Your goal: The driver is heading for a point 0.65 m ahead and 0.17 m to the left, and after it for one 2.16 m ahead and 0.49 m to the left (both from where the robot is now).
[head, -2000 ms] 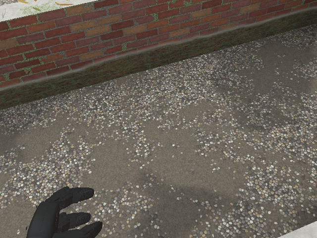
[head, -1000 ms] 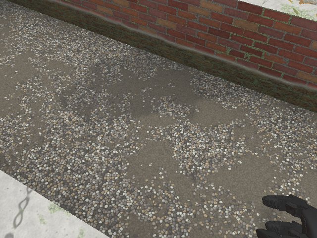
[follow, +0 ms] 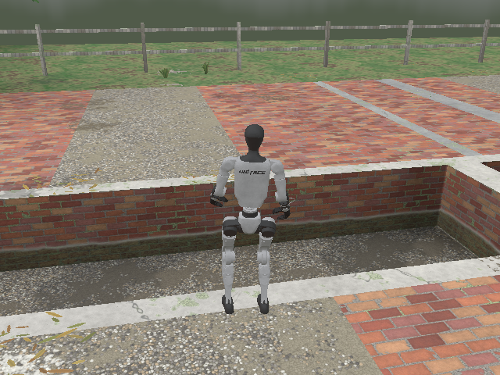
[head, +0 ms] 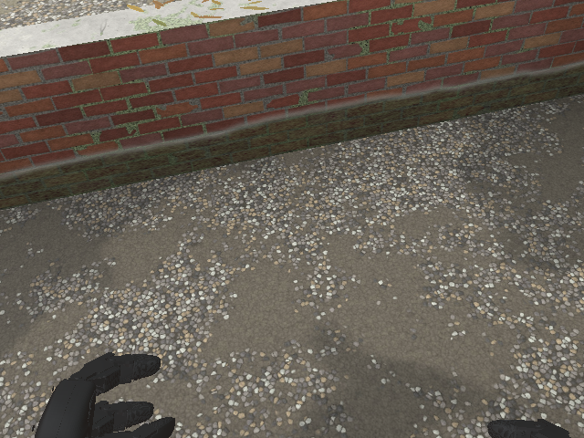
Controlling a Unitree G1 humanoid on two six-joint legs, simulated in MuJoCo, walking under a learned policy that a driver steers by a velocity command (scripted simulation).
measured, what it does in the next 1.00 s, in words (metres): stands, turning left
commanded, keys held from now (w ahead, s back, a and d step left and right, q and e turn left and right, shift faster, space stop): w+shift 0.08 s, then w+q+shift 0.78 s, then w+shift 0.14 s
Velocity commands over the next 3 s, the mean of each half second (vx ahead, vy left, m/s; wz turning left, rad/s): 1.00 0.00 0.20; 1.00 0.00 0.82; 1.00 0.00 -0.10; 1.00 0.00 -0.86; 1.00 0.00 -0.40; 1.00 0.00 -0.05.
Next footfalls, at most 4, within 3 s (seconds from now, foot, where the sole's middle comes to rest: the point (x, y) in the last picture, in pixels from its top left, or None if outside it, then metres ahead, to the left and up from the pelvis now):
none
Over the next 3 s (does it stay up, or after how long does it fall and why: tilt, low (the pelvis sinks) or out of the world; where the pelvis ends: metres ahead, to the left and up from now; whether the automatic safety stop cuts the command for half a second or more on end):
stays up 0.02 0.04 0.02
